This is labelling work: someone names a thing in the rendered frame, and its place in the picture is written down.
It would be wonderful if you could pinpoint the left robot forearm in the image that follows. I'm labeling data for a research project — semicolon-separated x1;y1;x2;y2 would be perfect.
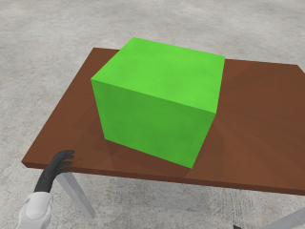
16;192;53;229

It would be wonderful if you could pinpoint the left robot hand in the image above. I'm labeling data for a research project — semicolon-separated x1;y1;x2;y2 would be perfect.
33;150;75;193

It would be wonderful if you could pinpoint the table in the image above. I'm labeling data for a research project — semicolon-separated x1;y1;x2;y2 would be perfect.
21;47;305;229

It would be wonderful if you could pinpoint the carton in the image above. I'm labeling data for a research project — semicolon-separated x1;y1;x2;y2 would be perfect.
91;37;226;169

